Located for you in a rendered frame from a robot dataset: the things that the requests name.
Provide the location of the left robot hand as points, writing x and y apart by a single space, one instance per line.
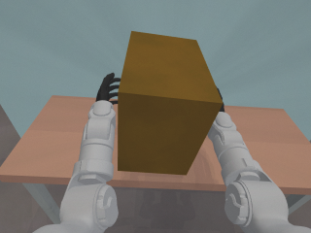
103 92

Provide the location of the right robot hand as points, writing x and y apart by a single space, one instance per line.
222 109

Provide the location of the left robot forearm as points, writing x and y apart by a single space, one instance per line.
96 151

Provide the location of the robot right upper arm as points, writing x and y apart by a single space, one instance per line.
259 207

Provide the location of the robot left upper arm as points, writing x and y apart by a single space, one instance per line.
90 208

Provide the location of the table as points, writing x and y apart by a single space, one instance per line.
50 147

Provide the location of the carton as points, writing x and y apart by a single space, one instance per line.
167 103

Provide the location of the right robot forearm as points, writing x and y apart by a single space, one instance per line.
232 153

